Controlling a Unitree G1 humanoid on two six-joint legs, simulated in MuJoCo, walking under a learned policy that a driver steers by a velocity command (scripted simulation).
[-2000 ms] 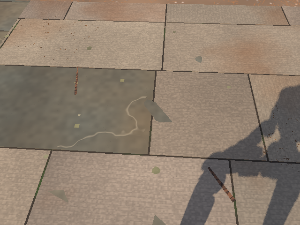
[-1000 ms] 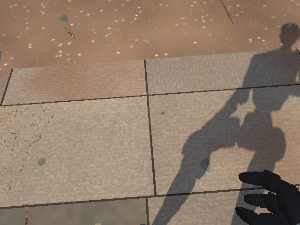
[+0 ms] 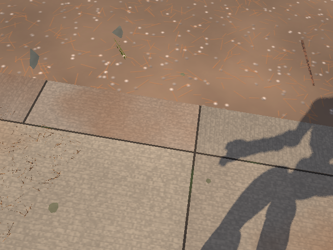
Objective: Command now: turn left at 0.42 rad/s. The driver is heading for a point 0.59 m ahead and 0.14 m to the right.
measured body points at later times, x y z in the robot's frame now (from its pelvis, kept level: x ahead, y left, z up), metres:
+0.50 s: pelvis +0.00 +0.00 +0.00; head +0.05 -0.02 +0.44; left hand +0.19 +0.26 -0.10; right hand +0.13 -0.31 -0.09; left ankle +0.03 +0.11 -0.72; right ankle +0.01 -0.14 -0.74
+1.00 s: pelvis -0.01 -0.01 +0.00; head +0.01 -0.03 +0.44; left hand +0.26 +0.13 -0.10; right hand -0.03 -0.30 -0.12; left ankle +0.04 +0.11 -0.74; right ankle -0.07 -0.12 -0.74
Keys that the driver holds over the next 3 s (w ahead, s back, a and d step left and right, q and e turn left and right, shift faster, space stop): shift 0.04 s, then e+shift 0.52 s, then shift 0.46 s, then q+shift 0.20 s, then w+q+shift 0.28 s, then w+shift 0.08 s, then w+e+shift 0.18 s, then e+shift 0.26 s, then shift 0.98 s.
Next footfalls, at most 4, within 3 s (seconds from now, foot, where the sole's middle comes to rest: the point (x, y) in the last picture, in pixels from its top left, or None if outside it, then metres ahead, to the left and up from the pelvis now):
0.22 right None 0.05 -0.15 -0.78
0.54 left None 0.08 0.09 -0.78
0.94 right None -0.04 -0.14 -0.78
1.48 left None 0.09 0.12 -0.78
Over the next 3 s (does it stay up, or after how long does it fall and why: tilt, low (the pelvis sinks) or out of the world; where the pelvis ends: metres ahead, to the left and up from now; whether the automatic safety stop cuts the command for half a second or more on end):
stays up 0.62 0.00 -0.01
